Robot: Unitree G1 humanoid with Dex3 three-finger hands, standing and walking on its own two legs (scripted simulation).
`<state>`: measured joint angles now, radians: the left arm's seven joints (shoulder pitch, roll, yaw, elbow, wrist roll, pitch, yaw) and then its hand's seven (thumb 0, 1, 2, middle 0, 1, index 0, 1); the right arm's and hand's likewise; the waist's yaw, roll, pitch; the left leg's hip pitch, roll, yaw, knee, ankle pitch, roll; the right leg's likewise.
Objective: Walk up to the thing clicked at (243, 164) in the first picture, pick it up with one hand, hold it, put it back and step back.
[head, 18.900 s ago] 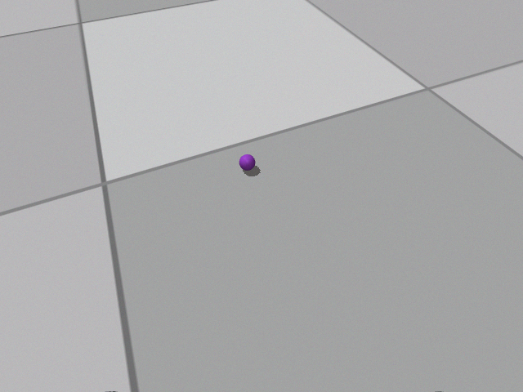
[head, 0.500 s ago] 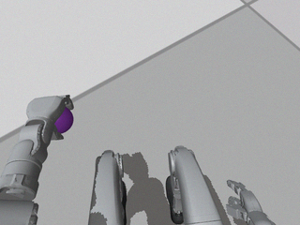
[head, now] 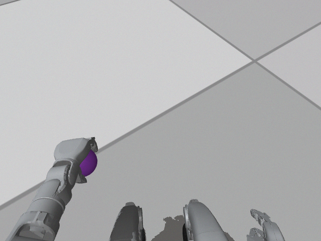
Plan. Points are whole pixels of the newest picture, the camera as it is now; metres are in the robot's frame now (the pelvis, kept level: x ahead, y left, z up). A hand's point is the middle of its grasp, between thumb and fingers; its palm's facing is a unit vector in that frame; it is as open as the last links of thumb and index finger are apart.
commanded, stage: lift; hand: left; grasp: from above
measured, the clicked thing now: (81, 162) +0.34 +0.23 -0.09
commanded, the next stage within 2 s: hold in 0.42 s
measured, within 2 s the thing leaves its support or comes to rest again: neither
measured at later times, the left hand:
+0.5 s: hand (75, 144) +0.35 +0.22 +0.00, palm faces -0.45 -0.08 -0.89, open 10.7 cm
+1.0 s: hand (71, 135) +0.36 +0.22 +0.04, palm faces -0.45 -0.06 -0.89, open 10.7 cm
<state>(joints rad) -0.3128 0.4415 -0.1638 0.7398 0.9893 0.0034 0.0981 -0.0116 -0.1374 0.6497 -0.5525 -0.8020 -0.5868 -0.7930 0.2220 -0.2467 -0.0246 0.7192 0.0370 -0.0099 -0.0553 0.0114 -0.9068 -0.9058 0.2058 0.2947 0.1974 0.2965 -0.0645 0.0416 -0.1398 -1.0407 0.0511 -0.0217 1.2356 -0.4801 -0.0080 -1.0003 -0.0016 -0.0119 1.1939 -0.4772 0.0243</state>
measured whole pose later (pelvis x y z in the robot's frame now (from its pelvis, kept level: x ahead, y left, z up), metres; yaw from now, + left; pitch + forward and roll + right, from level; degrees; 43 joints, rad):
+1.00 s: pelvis +0.05 +0.00 +0.09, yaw -1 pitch +5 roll +0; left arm -0.27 0.39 -0.21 0.70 0.99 0.02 0.02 -0.01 -0.16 0.68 -0.56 -0.80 -0.60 -0.79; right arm 0.23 -0.25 -0.04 0.71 0.05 0.04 -0.04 0.01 -0.91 -0.90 0.20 0.29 0.20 0.30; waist -0.01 0.04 -0.05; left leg -0.41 0.04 0.04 0.64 -0.31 -0.01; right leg -0.40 -0.01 0.02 0.63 -0.31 0.02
